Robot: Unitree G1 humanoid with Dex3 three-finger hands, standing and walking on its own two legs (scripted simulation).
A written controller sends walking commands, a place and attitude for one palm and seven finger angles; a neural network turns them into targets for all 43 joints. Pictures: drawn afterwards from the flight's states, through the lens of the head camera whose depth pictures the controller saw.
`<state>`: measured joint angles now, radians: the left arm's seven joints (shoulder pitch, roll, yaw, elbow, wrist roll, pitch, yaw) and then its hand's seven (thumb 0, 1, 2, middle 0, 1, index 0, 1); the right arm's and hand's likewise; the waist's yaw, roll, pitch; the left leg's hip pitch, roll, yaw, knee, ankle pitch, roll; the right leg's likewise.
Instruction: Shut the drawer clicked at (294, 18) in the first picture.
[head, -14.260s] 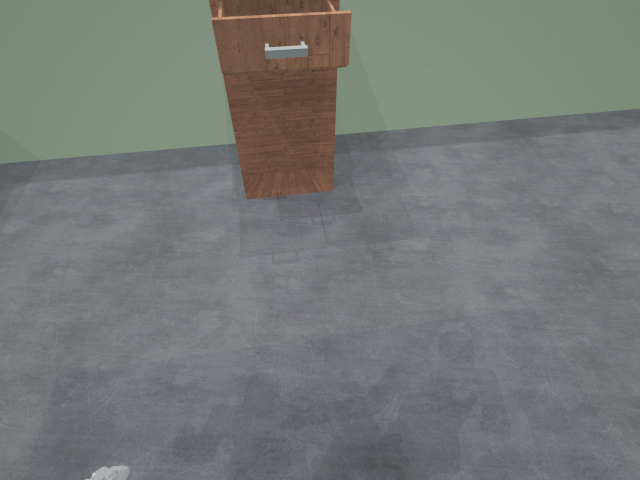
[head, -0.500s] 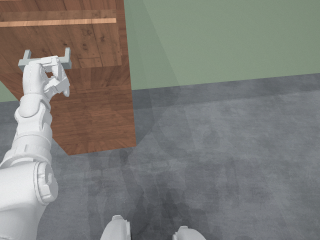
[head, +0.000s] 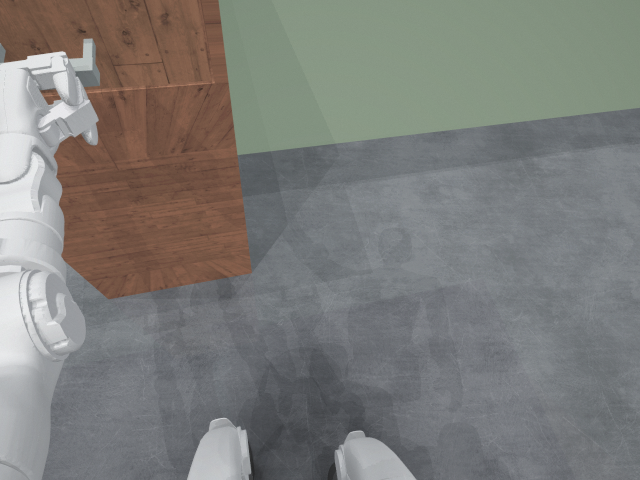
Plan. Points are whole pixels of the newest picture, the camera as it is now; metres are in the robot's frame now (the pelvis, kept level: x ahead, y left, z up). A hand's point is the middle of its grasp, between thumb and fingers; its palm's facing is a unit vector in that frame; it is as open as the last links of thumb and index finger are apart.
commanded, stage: push the drawer shut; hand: left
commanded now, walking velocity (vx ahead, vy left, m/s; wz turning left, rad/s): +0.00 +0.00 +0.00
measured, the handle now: (43, 62) +0.60 +0.28 +0.11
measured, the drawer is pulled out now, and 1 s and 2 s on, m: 0.00 0.00 0.00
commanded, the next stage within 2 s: pull the fist back off the drawer in 0.70 s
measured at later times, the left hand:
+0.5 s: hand (76, 104) +0.54 +0.23 +0.11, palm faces +0.12 -0.99 -0.03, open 3.2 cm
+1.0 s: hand (71, 103) +0.54 +0.24 +0.11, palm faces +0.13 -0.99 -0.03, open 3.3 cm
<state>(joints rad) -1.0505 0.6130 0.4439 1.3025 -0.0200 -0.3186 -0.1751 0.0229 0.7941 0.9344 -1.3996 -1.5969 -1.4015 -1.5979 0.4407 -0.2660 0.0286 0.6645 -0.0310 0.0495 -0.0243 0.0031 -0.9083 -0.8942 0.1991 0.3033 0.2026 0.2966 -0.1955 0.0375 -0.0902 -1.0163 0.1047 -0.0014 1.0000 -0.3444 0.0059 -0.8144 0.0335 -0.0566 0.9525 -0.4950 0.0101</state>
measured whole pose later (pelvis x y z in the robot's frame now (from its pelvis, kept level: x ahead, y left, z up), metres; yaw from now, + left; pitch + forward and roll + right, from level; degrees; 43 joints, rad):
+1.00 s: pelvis -0.03 +0.02 -0.01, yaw +0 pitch +22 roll -6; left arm -1.20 0.68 0.37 1.35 -0.01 -0.27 -0.14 0.05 0.62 0.92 -1.40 -1.60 -1.40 -1.60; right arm 0.45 -0.28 0.07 0.68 -0.04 -0.05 -0.04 0.00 -0.91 -0.89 0.20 0.30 0.20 0.30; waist -0.23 0.04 -0.08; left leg -1.12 0.09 -0.02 1.03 -0.31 0.03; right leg -0.91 0.02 -0.07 0.98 -0.46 0.03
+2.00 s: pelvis +0.03 +0.00 +0.03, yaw +1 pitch +10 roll -2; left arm -0.35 0.34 0.34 0.52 -0.23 -0.18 -0.18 0.02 0.90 0.90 -1.40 -1.60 -1.40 -1.60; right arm 0.32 -0.26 0.00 0.59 0.05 0.03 -0.03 0.01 -0.91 -0.89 0.20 0.30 0.20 0.30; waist -0.05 0.05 -0.12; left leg -0.65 0.08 0.03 0.82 -0.35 0.00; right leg -0.45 0.01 -0.03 0.75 -0.47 0.01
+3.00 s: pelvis +0.03 -0.01 +0.07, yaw +2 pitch -5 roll +0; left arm 0.52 0.30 0.28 -0.41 -0.07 -0.13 0.09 0.01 0.89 0.90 -1.41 -1.60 -1.41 -1.60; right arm 0.18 -0.24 0.01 0.61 -0.01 -0.07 -0.09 0.01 -0.91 -0.89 0.20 0.30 0.20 0.30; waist 0.08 0.07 0.02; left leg -0.15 0.05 0.05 0.40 -0.17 -0.01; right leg 0.04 0.00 -0.02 0.34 -0.29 0.00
